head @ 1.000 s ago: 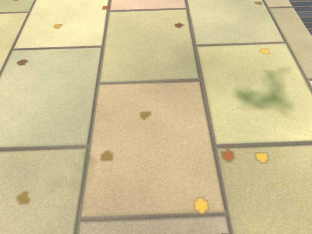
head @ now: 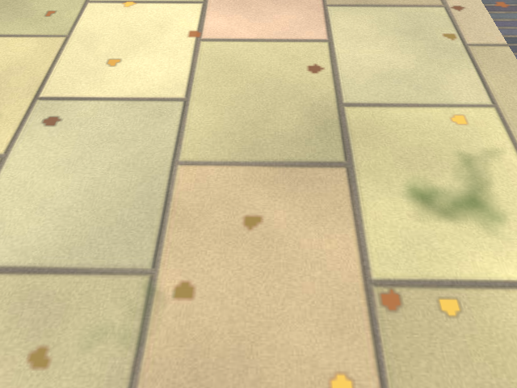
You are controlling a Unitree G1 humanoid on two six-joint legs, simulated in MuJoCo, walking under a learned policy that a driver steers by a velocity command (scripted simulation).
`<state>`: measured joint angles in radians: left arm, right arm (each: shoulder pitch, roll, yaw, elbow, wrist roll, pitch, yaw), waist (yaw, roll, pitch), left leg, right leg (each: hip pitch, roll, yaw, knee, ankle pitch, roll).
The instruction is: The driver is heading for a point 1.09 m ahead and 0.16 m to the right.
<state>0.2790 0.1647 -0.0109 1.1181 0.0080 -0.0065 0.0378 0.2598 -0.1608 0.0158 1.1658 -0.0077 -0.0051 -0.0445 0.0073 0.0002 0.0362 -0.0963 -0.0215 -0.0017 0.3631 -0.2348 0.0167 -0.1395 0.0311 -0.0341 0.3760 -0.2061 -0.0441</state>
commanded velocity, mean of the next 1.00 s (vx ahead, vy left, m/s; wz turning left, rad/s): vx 0.34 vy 0.00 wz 0.00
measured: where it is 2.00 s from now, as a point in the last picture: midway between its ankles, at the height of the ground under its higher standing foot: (260, 276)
